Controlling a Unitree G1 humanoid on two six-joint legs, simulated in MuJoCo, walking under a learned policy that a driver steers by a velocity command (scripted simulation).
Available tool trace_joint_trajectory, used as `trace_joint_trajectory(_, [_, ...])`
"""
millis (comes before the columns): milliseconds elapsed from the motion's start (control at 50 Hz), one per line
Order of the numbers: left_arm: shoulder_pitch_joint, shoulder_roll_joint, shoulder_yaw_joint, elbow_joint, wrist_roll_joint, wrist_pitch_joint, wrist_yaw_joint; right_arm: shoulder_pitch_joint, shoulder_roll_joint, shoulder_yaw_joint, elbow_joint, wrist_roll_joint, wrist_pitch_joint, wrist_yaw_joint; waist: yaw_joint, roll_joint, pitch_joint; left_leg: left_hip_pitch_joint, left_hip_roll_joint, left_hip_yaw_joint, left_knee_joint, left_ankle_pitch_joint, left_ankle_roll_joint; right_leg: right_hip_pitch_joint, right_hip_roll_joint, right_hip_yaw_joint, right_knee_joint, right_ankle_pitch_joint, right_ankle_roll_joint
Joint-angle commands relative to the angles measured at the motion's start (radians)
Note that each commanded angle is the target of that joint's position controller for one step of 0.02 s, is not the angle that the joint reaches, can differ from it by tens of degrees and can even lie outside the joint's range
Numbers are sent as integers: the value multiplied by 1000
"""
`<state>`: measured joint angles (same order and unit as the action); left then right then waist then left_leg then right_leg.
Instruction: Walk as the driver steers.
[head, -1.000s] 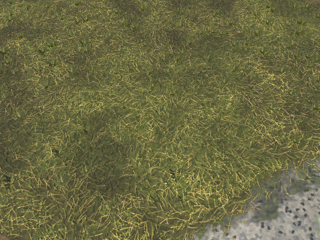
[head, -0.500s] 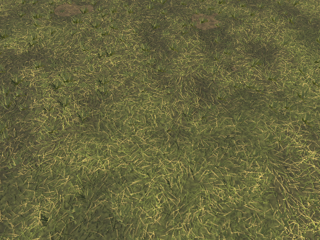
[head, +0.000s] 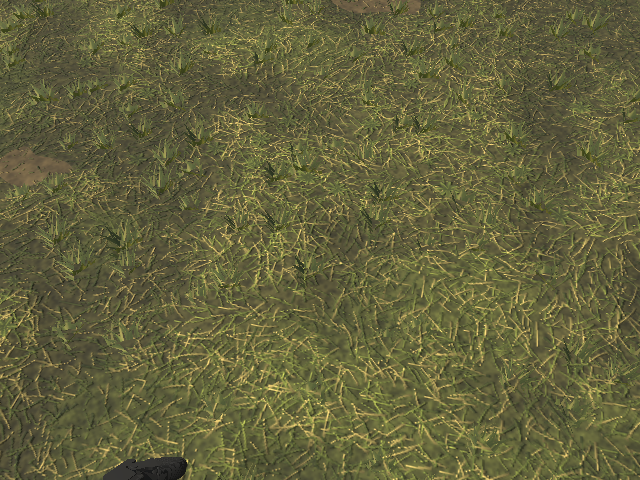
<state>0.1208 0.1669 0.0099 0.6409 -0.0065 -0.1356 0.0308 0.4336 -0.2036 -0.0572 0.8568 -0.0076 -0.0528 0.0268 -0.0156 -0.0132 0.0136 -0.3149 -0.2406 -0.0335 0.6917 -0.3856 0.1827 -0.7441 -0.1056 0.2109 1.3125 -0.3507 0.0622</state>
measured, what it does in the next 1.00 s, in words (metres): walks ahead: right foot, then left foot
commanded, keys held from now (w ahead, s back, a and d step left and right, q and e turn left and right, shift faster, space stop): w+q+shift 0.38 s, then w+e+shift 0.62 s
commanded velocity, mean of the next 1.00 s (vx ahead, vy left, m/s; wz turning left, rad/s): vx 1.00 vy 0.00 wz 0.19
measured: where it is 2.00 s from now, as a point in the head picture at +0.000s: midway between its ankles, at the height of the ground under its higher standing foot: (281, 145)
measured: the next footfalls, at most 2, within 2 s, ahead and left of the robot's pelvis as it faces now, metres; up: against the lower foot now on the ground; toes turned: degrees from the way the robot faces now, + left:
right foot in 0.16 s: +0.39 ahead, -0.19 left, +0.00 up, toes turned +19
left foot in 0.64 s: +0.65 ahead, +0.26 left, +0.00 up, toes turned +25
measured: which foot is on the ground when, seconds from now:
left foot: down 0.00-0.18, up 0.20-0.62, down 0.64-1.00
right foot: up 0.00-0.14, down 0.16-0.66, up 0.68-1.00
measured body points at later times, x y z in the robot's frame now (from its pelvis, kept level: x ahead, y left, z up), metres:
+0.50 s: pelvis +0.41 -0.02 +0.02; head +0.42 +0.00 +0.47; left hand +0.23 +0.20 -0.11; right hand +0.74 -0.11 -0.02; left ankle +0.51 +0.19 -0.62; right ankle +0.35 -0.20 -0.71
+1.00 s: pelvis +0.80 +0.17 +0.01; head +0.81 +0.16 +0.46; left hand +0.97 +0.46 -0.05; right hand +0.84 -0.10 -0.13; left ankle +0.62 +0.25 -0.71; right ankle +1.04 +0.09 -0.64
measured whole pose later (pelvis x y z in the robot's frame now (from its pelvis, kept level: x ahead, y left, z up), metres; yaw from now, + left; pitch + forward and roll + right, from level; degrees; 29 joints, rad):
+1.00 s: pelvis +0.80 +0.17 +0.01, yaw +9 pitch -1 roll +4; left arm 0.11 0.30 0.05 0.67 -0.03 -0.03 -0.04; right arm 0.42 -0.27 -0.07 0.87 -0.02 -0.10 0.00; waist -0.07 -0.04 0.02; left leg 0.18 -0.02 0.28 0.26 -0.41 -0.04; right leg -0.85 -0.14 -0.03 0.96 0.07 -0.07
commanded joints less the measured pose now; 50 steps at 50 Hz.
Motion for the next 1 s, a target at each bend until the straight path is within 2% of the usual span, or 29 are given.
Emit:
trace_joint_trajectory(20, [-56,162,47,-101,42,5,8,-197,-186,-42,-168,35,-59,-62,65,-32,43,-280,293,-474,-373,217,176,169,-15,-64,-440,269,37])
trace_joint_trajectory(60, [-152,125,40,-122,15,-3,-15,-121,-189,-46,-147,48,-45,-72,-15,-17,15,-283,210,-368,-328,194,117,356,85,-163,-635,439,25])
trace_joint_trajectory(100, [-152,129,52,-137,-13,-6,-20,-63,-176,-47,-133,59,-30,-63,-29,28,-14,-173,209,-411,-273,188,85,439,133,-159,-740,405,17])
trace_joint_trajectory(120, [-104,155,68,-131,-29,-9,-20,-56,-166,-46,-131,58,-26,-60,5,49,-42,-106,210,-419,-209,239,59,500,145,-150,-781,357,1])
trace_joint_trajectory(140, [37,198,96,-103,-42,-15,-19,-75,-154,-42,-142,47,-25,-51,95,66,-123,-59,186,-389,-54,386,17,652,157,-154,-786,317,-28])
trace_joint_trajectory(160, [280,247,120,-63,-42,-18,-18,-161,-138,-30,-179,27,-31,-37,241,90,-256,-135,157,-317,198,509,-44,930,84,-117,-684,244,-59])
trace_joint_trajectory(180, [530,329,129,-17,-21,-8,-12,-181,-26,4,-229,0,-36,-22,286,-120,-419,-333,84,-223,595,52,-87,1219,-126,233,-739,-90,-149])
trace_joint_trajectory(200, [456,374,133,-13,17,-20,-29,-29,-6,23,-280,82,-42,-20,131,-511,-463,-564,119,-191,831,-148,-90,1258,-346,850,-1008,-471,-285])
trace_joint_trajectory(220, [329,249,111,-55,14,-11,-22,-68,-86,12,-245,93,-25,-28,149,-339,-247,-664,205,-159,882,-40,-94,1129,-298,777,-1037,-656,-263])
trace_joint_trajectory(260, [257,208,97,-24,11,13,-19,-255,-107,3,-284,32,-10,-20,141,-33,-26,-611,271,-86,818,45,-86,828,-205,408,-1026,-262,-194])
trace_joint_trajectory(280, [221,197,91,-6,18,12,-19,-271,-96,-2,-310,26,-7,-12,96,-29,12,-574,309,-93,767,80,-82,723,-191,302,-1032,-127,-194])
trace_joint_trajectory(320, [176,135,72,30,4,8,-31,-257,-84,-5,-318,54,18,-1,52,-61,28,-511,353,-87,723,71,-78,631,-146,120,-1066,5,-164])
trace_joint_trajectory(360, [160,163,80,59,-4,5,-37,-265,-86,-2,-336,49,33,3,26,-66,47,-551,384,-88,692,119,-93,617,-162,26,-1099,103,-176])
trace_joint_trajectory(440, [231,199,78,114,21,-1,-38,-349,-88,9,-347,35,22,3,34,2,107,-544,335,-99,474,315,-119,573,-132,-130,-1166,229,-209])
trace_joint_trajectory(520, [327,251,74,170,-23,12,-33,-541,-94,20,-395,26,-20,35,74,25,160,-436,331,36,110,437,-113,650,-145,-166,-1259,302,-230])
trace_joint_trajectory(560, [339,288,74,180,-26,21,-33,-573,-102,16,-407,35,-40,49,69,-17,161,-340,291,67,-5,379,-111,716,-161,-187,-1229,509,-228])
trace_joint_trajectory(600, [359,328,74,201,-14,32,-26,-474,-172,-16,-398,37,-47,40,-13,-132,48,-134,218,89,-60,269,-89,800,-171,-197,-1042,1000,-206])
trace_joint_trajectory(620, [348,343,72,213,-6,41,-23,-289,-225,-46,-358,42,-44,27,-129,-179,-62,121,185,107,-96,255,-65,746,-149,-223,-832,1146,-188])
trace_joint_trajectory(640, [313,331,64,199,2,38,-19,-54,-269,-70,-298,37,-31,5,-258,-182,-183,493,262,29,-38,269,-56,491,-109,-221,-534,1011,-150])
trace_joint_trajectory(660, [387,139,20,151,29,27,-24,72,-376,-84,-250,10,-27,-17,-180,129,-373,828,538,-369,-62,39,-29,185,38,-178,-121,122,-122])
trace_joint_trajectory(680, [470,115,8,141,-44,-3,-26,91,-352,-69,-253,-20,-42,-3,-141,319,-592,864,674,-829,-328,-316,58,81,94,-11,100,-118,-133])
trace_joint_trajectory(700, [320,197,39,114,-86,-3,-17,52,-252,-48,-227,-9,-51,7,-155,205,-375,735,631,-757,-414,-369,26,-47,55,-27,178,-54,-130])
trace_joint_trajectory(720, [222,188,40,85,-80,3,-13,3,-203,-35,-199,9,-55,9,-139,147,-190,573,614,-570,-407,-231,8,-109,18,-68,161,16,-123])
trace_joint_trajectory(740, [191,169,38,81,-53,12,-10,-62,-179,-30,-181,1,-61,11,-87,77,-114,416,586,-439,-412,-76,-7,-66,-29,-81,123,75,-121])
trace_joint_trajectory(760, [210,162,46,89,-39,32,-17,-115,-124,-18,-167,-17,-67,14,-32,86,-72,296,543,-314,-423,25,-23,-2,-64,-76,85,128,-122])
trace_joint_trajectory(800, [254,125,48,97,-55,77,-37,-178,-65,-11,-139,-11,-74,14,25,130,-33,186,519,-143,-468,149,-36,62,-99,-77,50,144,-120])
trace_joint_trajectory(860, [171,112,46,62,-41,114,-43,-216,-79,-17,-113,-3,-77,-1,45,76,83,116,494,61,-520,333,-70,-20,-107,-94,-7,198,-107])
trace_joint_trajectory(920, [92,129,41,18,-28,110,-57,-226,-134,-25,-108,-18,-76,-25,55,49,132,113,464,194,-568,369,-67,-41,-79,-151,-180,385,-100])
trace_joint_trajectory(1000, [-37,162,41,-31,-25,93,-101,-186,-240,-43,-99,-6,-66,-43,28,-15,155,249,463,314,-566,603,-113,60,-17,-296,-476,504,-160])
